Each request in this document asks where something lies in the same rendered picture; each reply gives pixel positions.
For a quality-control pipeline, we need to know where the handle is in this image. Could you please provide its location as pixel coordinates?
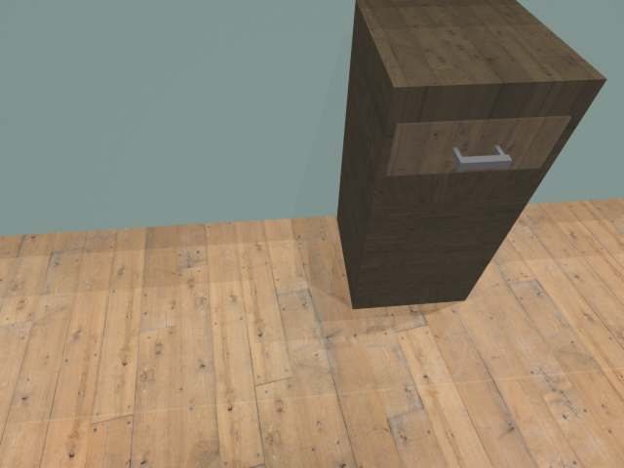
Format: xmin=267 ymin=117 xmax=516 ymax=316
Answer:
xmin=451 ymin=145 xmax=513 ymax=171

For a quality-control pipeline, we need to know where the drawer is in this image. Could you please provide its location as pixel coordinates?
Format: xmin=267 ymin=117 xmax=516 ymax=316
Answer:
xmin=386 ymin=116 xmax=571 ymax=176

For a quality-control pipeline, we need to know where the cabinet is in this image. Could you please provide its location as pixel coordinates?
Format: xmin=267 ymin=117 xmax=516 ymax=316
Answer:
xmin=337 ymin=0 xmax=607 ymax=309

